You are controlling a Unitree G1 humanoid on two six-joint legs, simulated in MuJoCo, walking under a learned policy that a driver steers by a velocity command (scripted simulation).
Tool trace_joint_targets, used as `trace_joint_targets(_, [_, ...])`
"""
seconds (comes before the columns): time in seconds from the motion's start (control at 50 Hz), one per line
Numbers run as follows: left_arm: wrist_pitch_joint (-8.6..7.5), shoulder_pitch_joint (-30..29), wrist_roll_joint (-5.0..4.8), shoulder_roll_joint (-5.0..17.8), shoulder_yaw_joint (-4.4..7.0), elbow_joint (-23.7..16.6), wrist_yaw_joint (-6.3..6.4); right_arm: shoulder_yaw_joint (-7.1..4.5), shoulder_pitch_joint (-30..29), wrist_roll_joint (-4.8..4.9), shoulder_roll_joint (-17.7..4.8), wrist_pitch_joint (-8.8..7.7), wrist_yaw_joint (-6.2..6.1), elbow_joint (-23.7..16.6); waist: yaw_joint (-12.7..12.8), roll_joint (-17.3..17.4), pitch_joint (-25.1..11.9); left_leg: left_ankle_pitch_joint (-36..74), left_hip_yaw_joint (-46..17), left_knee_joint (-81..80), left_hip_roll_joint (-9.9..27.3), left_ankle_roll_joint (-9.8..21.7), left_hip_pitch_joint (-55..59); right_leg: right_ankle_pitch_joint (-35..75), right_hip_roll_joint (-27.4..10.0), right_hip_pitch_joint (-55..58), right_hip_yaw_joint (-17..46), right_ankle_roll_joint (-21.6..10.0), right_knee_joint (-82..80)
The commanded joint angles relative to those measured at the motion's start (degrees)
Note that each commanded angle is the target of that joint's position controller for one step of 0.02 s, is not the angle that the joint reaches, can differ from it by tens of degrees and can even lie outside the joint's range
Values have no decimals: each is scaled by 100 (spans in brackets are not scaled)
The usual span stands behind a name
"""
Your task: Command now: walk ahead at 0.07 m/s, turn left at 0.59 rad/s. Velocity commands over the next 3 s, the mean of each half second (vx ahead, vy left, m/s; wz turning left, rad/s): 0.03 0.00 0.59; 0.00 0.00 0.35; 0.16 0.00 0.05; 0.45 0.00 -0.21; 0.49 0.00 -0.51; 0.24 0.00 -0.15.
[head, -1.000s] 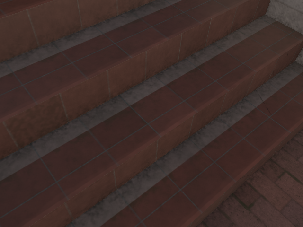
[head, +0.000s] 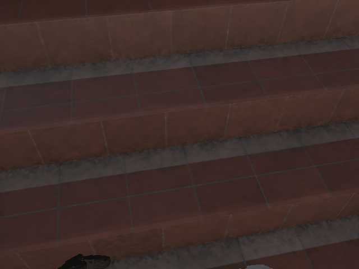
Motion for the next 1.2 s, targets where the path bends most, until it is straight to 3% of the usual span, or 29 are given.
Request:
trace_joint_targets(0.02, [-32, 106, -14, 458, 133, -199, 114, -57, 274, 19, -510, -250, 22, -361, 149, 482, -176, 2502, -1757, -1052, 1220, 292, 1009, -537, 203, -671, -359, 207, 1338])
trace_joint_targets(0.1, [-112, -297, 56, 445, 147, -380, 300, 21, 629, 76, -333, -269, -41, -389, -127, 604, 76, 2307, -2489, -965, 1581, 1009, 2028, -1265, 186, -1458, -305, 460, 1664])
trace_joint_targets(0.24, [-31, -1701, 215, 21, -111, -1130, 167, 75, 1567, -24, -417, -173, -323, -93, -634, 159, 339, 2063, -3125, -892, 1882, 824, 2851, -1987, -114, -2949, -358, 398, 962])
trace_joint_targets(0.28, [54, -1754, 325, -80, -75, -1235, 135, 71, 1367, 27, -536, -203, -342, -219, -353, 512, 266, 1675, -3065, -1285, 1589, 711, 1772, -1172, -312, -1840, -758, 352, -14])
trace_joint_targets(0.3, [187, -2357, 292, -160, -126, -1504, 10, -90, 655, 251, -930, -160, -184, -489, 3, 181, 450, 1831, -3129, -2370, 1831, 725, 429, -3058, -305, -323, -1150, 254, -1435])
trace_joint_targets(0.34, [241, -1703, 152, -279, -103, -1380, -259, -241, -287, 374, -1299, -157, -76, -788, 572, 1021, 282, 3145, -2734, -2918, 1992, 581, -1004, -1721, -130, 2581, -1452, 176, -1850])
trace_joint_targets(0.38, [124, -184, -142, 830, 330, -853, -302, -492, -881, 422, -1711, -374, 39, -1211, 1157, 926, -871, 7487, -2139, -1665, 1413, 317, -71, -1059, 679, 4540, -1444, 131, -3993])
trace_joint_targets(0.4, [96, 1126, 16, 1112, 464, -327, -95, -354, -524, 251, -785, -446, 58, -1194, 1104, -10, -2150, 6290, -1940, 275, 739, -49, -64, 999, 244, 6522, 16, -515, -5103])
trace_joint_targets(0.42, [111, 1687, 262, 1386, 512, -304, -134, -162, 942, 62, 301, -359, 64, -1211, 517, -2910, -3902, -510, -1807, 2231, -725, -679, -1719, 2278, -2264, 8389, 4235, -2831, -7048])
trace_joint_targets(0.44, [51, 2317, 515, 1371, 481, -249, -129, -529, 200, 355, -533, -154, 110, -886, 1240, -1934, -2194, 66, -2521, 5404, -584, -823, -2465, -116, -2348, 6816, 5754, -2418, -8040])
trace_joint_targets(0.46, [-121, 1603, 328, 1403, 435, -98, -170, -643, -350, 431, -648, -57, 39, -1009, 784, -1658, -921, 781, -2134, 6098, -315, -792, -3126, -2444, -1991, 5441, 4753, -1820, -8221])
trace_joint_targets(0.48, [-220, 305, 88, 893, 339, -71, -165, -642, -232, 491, -705, 3, -109, -914, 160, -1335, -560, 1109, -1548, 6280, 161, -743, -2995, -3432, -1771, 4382, 3483, -1402, -7956])
trace_joint_targets(0.5, [-251, -210, -45, 169, 179, 126, -149, -508, 22, 289, -472, 6, -260, -651, -134, -556, -419, 1348, -1032, 6331, 555, -600, -2729, -3139, -1653, 3639, 2240, -1199, -7484])
trace_joint_targets(0.54, [-332, -807, -52, -557, 41, 270, 22, -338, -207, 223, -137, 91, -197, -601, -490, 159, -322, 959, -696, 5653, 1064, -571, -2141, -2215, -1170, 2983, 835, -738, -7676])
trace_joint_targets(0.62, [-479, -585, 173, 154, 273, 307, 332, -172, -801, 394, -340, 46, 138, -678, -71, -94, -593, 1152, -605, 6265, 774, -566, -2323, -555, -913, 3506, -572, -790, -7971])
trace_joint_targets(0.66, [-420, -137, 181, 294, 288, 372, 188, -288, -1350, 368, -895, -6, 15, -924, 147, 17, -525, 1002, -680, 5501, 820, -766, -2731, -813, -1196, 4139, -632, -918, -8276])
trace_joint_targets(0.74, [-302, 117, 237, 257, 188, 284, -103, -390, -1060, 240, -1073, 86, -193, -572, 271, -339, -318, 1452, -983, 5468, 779, -954, -3173, -1593, -1473, 4538, -362, -1175, -8370])
trace_joint_targets(0.8, [-323, 91, 88, 87, 23, 352, -309, -514, -734, 92, -1115, 100, -179, -233, 215, -332, -277, 1452, -909, 4945, 968, -1051, -2834, -2455, -1475, 4433, -390, -1037, -8104])
trace_joint_targets(0.9, [-407, -124, 9, 93, -128, 547, -295, -464, -986, 13, -824, 42, -242, -251, 169, -467, -299, 748, -347, 2662, 1545, -1234, -1784, -2863, -1558, 4385, -417, -619, -7408])
trace_joint_targets(0.94, [-393, -353, -104, 55, -204, 692, -329, -396, -752, 134, -592, -2, -154, -112, -11, -373, -190, 248, 172, -120, 1557, -1405, -380, -2922, -1172, 4099, -876, -174, -6614])
trace_joint_targets(0.96, [-293, 19, -218, 201, -216, 812, -312, -440, -692, 349, -791, -110, -72, 64, 102, 612, -269, 1453, 759, -1291, 1092, -1308, 219, -2662, -488, 4300, -1708, 8, -5778])
trace_joint_targets(0.98, [-178, 791, -56, 685, -14, 1001, -261, -496, -1010, 439, -1062, -176, 7, 181, 645, 871, -492, 3002, 831, -807, 995, -1037, 1195, -1889, -234, 4013, -1908, 79, -5356])
trace_joint_targets(1.0, [-144, 158, -103, 443, -136, 1048, -312, -405, -981, 470, -689, -257, 78, 293, 246, 152, -307, 2832, 669, -1956, 1020, -1255, 1017, -1277, -470, 4253, -1662, 21, -5205])
trace_joint_targets(1.02, [-140, 736, 64, 636, 62, 892, -258, -420, -1469, 568, -1019, -307, 95, 50, 786, 1124, -787, 5525, 207, -774, 1371, -830, 2282, -1092, -178, 3611, -1969, 228, -4823])
trace_joint_targets(1.04, [-156, 615, 20, 663, 121, 919, -211, -411, -1971, 464, -1089, -344, 110, -246, 699, 1098, -974, 5748, -226, -378, 1593, -657, 2574, -1402, 17, 3076, -2132, 395, -4641])
trace_joint_targets(1.08, [-198, 403, -172, 277, 64, 807, -109, -324, -1948, 335, -880, -309, 97, -147, 601, 473, -775, 4991, -438, -312, 1727, -572, 1440, -927, 26, 3862, -2081, 332, -5049])
trace_joint_targets(1.12, [-188, -233, -268, 779, 198, 778, -166, -369, -1226, 285, -745, -188, 2, -204, -151, -370, -823, 3732, 625, -65, 1090, -951, 1192, 896, -161, 4742, -1566, -82, -5633])
trace_joint_targets(1.14, [-190, 5, -271, 667, 167, 851, -193, -383, -1184, 371, -769, -125, -47, -224, -88, -362, -866, 2698, 654, -111, 1020, -1070, 1203, 1080, -319, 4780, -1253, -147, -5810])
trace_joint_targets(1.2, [-101, 1143, 1, 1203, 421, 1241, -213, -518, -985, 299, -787, 56, -177, 5, 294, -603, 61, -99, 700, -202, 726, -766, -310, -2751, -734, 5050, -493, -667, -6885])
Next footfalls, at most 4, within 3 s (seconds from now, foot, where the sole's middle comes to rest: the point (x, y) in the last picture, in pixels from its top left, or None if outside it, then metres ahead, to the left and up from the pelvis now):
0.38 right None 0.37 -0.19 -0.59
0.92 left None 0.17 0.04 -0.60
1.60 left None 0.31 0.11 -0.59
2.16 right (166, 191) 0.62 0.06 -0.42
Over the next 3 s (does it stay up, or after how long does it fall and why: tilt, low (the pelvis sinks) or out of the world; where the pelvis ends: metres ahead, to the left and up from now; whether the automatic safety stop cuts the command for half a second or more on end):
stays up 0.82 0.26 0.51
